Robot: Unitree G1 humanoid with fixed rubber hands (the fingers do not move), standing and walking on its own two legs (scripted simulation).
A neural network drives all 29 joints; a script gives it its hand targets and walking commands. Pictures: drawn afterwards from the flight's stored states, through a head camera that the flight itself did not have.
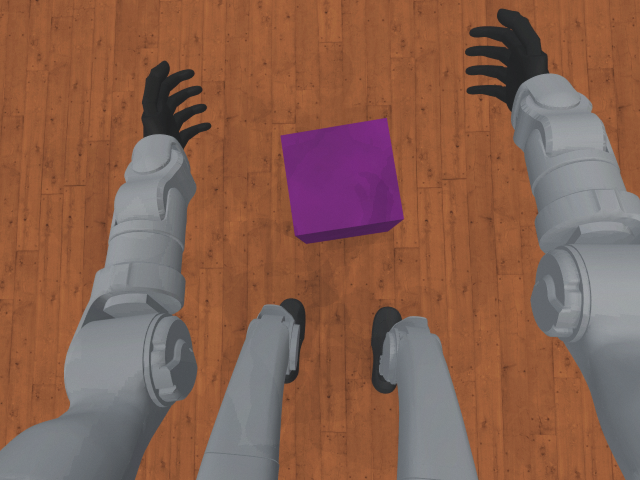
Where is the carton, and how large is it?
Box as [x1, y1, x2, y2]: [280, 118, 403, 243]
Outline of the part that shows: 386,118 280,135 295,235 301,240 308,243 387,231 403,218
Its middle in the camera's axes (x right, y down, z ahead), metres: +0.05 -0.11 +0.87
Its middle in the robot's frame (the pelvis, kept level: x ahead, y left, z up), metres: +0.50 +0.03 -0.52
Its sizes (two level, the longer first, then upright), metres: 0.210 0.200 0.250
